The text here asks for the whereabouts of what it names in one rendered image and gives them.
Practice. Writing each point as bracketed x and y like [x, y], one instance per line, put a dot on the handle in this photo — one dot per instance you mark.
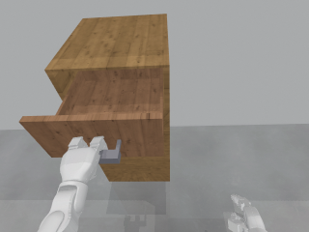
[111, 156]

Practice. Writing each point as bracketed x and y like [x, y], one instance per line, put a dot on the left robot forearm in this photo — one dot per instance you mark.
[67, 206]

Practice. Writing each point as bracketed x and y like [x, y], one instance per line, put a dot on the drawer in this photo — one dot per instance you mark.
[124, 105]

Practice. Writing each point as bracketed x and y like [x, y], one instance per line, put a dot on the cabinet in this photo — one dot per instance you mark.
[127, 42]

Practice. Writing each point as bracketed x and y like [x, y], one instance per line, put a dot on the right robot hand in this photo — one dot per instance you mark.
[250, 218]

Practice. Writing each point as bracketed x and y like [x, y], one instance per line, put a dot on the left robot hand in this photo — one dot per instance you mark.
[80, 162]

